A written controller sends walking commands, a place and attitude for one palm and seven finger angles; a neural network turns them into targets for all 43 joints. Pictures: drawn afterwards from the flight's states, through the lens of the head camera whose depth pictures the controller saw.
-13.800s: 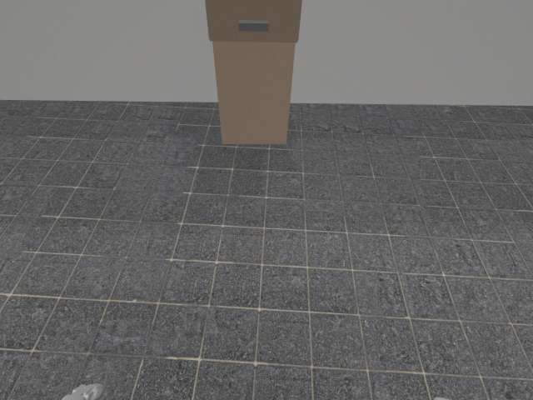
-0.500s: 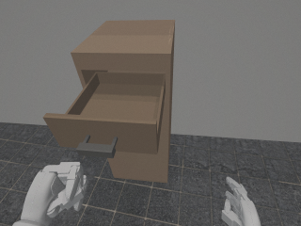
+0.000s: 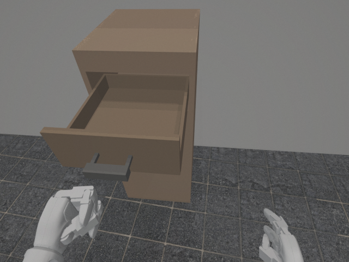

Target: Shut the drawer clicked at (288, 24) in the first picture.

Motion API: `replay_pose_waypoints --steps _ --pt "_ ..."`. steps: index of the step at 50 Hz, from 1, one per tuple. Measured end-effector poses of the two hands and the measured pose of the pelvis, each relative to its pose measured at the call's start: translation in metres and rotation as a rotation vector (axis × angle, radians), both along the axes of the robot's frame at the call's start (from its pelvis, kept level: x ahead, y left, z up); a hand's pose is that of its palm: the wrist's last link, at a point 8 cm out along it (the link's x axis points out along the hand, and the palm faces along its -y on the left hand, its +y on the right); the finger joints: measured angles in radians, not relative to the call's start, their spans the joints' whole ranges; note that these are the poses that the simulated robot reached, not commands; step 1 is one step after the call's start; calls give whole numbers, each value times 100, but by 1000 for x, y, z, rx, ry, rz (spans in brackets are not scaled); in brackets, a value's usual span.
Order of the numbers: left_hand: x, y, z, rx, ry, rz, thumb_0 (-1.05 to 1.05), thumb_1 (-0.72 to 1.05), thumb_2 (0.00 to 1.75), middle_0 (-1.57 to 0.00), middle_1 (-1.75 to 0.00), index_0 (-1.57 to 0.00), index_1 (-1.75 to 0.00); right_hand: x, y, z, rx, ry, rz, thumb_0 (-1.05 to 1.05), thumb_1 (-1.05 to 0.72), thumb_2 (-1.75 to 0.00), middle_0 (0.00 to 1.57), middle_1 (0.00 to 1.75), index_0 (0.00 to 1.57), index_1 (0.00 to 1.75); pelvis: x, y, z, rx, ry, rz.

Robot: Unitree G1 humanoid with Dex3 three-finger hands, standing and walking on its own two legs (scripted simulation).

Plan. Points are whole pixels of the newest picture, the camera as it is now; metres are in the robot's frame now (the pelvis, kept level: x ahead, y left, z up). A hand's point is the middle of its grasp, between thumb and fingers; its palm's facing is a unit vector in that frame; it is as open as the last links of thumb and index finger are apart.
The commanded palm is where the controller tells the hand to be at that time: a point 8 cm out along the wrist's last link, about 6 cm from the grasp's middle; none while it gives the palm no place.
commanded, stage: bring the fist close to the handle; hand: left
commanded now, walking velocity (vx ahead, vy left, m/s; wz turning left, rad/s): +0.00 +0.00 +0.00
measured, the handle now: (110, 164) +0.33 +0.19 +0.05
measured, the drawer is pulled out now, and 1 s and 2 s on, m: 0.29 0.29 0.21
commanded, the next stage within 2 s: push the drawer shut in 0.94 s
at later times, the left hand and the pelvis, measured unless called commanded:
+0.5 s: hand (110, 204) +0.23 +0.16 +0.06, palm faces -0.05 -1.00 -0.03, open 3.3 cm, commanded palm +0.21 +0.22 +0.06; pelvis +0.00 +0.02 -0.02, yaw -1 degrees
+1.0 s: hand (114, 206) +0.22 +0.15 +0.05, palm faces -0.03 -1.00 -0.05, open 3.3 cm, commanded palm +0.21 +0.21 +0.06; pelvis +0.00 +0.01 -0.02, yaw -1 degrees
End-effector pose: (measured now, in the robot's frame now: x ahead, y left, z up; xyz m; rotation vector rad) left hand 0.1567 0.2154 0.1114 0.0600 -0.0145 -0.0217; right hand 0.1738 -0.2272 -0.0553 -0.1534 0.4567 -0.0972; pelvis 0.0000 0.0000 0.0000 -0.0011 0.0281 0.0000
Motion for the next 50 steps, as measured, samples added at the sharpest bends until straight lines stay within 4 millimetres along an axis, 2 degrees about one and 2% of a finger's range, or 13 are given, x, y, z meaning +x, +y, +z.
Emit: replay_pose_waypoints --steps 13,27,32,39,50 --pt "24 -4 -27 -19 15 -26 1 90 90 -140 -160 -140 -160 -18 13 -19 -11 106 -11 1 -90 -90 20 30 20 30 -5 15 -9 -6 48 -7" --pt "53 -1 -54 -26 27 -26 1 90 90 -139 -160 -140 -160 -24 17 -35 -20 191 -19 1 -90 -90 20 30 20 30 -3 22 -19 -11 107 -17" --pt "56 -1 -61 -24 31 -27 1 90 90 -139 -160 -140 -160 -24 15 -38 -26 211 -26 1 -90 -90 20 30 20 30 -3 22 -23 -13 120 -19" --pt "53 -6 -53 -22 6 -26 1 90 90 -139 -160 -140 -160 -22 14 -39 -14 210 -33 1 -90 -90 20 30 20 30 -1 21 -23 -14 122 -18" --pt "48 -8 -55 -11 17 -11 1 90 90 -140 -160 -140 -160 -21 11 -40 -6 211 -29 1 -90 -90 20 30 20 30 -3 15 -24 -10 121 -16"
